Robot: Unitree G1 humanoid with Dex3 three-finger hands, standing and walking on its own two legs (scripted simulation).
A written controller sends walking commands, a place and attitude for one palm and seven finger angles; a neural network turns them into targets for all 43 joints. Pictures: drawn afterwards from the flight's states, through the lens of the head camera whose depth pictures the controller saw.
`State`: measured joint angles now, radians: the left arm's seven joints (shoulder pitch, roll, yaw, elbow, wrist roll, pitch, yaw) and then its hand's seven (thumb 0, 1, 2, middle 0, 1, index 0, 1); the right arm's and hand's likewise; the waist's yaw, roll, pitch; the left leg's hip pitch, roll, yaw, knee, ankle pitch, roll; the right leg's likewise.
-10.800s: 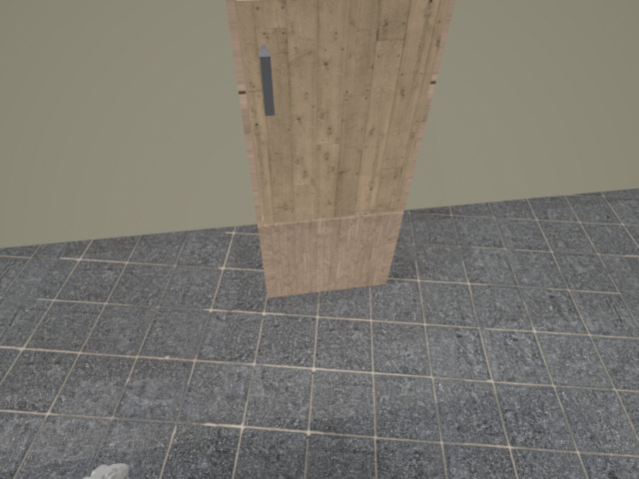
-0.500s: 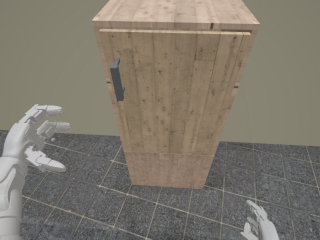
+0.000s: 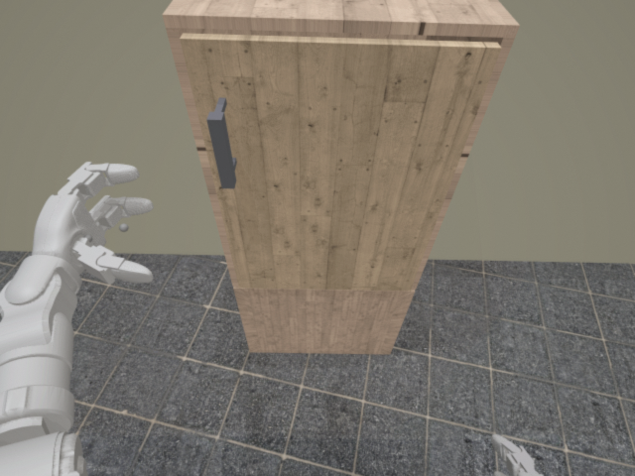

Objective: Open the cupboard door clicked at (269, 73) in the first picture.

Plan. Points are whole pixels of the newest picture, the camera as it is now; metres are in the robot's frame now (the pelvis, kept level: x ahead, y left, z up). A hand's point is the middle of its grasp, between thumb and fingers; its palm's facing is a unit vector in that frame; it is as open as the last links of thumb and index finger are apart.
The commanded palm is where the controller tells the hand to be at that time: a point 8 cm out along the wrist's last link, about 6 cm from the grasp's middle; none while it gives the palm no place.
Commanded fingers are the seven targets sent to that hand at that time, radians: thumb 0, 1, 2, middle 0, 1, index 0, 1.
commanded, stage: move the hooked fingers beside the handle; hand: left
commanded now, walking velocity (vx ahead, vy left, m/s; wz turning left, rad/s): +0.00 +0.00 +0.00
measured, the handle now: (225, 144) +0.56 +0.17 +0.12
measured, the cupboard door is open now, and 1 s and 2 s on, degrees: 0 0 0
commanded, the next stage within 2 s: slide the fingers in behind the handle in 1.92 s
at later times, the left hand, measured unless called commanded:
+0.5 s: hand (150, 195) +0.43 +0.24 +0.13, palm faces +0.06 -1.00 +0.01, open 14.0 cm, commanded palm +0.41 +0.29 +0.13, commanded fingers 0.00 -0.50 0.30 -0.30 -1.20 -0.30 -1.20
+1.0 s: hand (169, 161) +0.49 +0.24 +0.13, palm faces +0.05 -1.00 -0.01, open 14.0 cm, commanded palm +0.48 +0.29 +0.12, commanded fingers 0.00 -0.50 0.30 -0.30 -1.20 -0.30 -1.20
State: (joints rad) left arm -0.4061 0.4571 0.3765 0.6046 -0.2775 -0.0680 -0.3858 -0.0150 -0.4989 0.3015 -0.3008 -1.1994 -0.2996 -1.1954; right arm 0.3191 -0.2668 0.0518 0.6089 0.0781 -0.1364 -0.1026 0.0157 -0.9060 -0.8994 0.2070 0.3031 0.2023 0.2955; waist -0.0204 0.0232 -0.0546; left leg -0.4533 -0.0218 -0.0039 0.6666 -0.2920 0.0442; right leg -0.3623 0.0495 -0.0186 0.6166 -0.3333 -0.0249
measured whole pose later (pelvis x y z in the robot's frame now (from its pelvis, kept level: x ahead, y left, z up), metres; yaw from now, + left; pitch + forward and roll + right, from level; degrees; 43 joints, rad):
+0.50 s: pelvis +0.00 +0.01 +0.00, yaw +0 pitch +7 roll -2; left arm -0.64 0.46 0.35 0.84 -0.19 -0.13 -0.30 -0.02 -0.50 0.30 -0.30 -1.20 -0.30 -1.20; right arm 0.33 -0.26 0.05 0.62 0.05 -0.08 -0.07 0.01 -0.91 -0.90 0.21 0.30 0.20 0.30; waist -0.05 0.01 -0.06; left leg -0.51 -0.03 0.00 0.69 -0.30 0.05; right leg -0.42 0.04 -0.02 0.64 -0.35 -0.01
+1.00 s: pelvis +0.00 -0.01 -0.01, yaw -1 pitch +13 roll -3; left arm -0.96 0.67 0.42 1.24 -0.12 -0.24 -0.34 -0.02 -0.50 0.30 -0.30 -1.20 -0.30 -1.20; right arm 0.41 -0.30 0.04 0.65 0.05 -0.01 -0.07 0.01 -0.91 -0.90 0.21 0.30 0.20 0.30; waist -0.15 0.01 -0.07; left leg -0.68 0.01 -0.02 0.78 -0.32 0.03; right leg -0.58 0.08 -0.03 0.71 -0.35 -0.04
